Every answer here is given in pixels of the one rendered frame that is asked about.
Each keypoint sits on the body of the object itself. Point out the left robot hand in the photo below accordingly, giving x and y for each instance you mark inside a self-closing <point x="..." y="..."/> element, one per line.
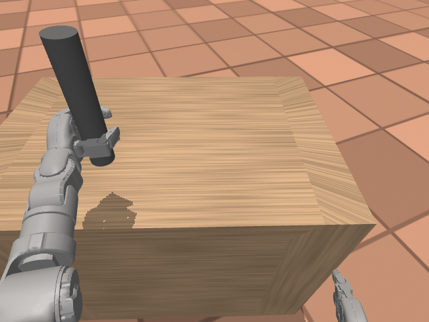
<point x="63" y="133"/>

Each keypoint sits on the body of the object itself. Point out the left robot arm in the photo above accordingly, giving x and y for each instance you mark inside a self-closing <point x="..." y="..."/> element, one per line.
<point x="37" y="284"/>

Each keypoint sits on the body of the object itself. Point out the right robot hand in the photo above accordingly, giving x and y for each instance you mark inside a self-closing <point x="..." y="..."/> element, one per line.
<point x="348" y="309"/>

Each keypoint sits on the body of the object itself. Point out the can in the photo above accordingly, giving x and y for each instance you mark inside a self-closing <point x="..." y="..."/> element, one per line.
<point x="64" y="49"/>

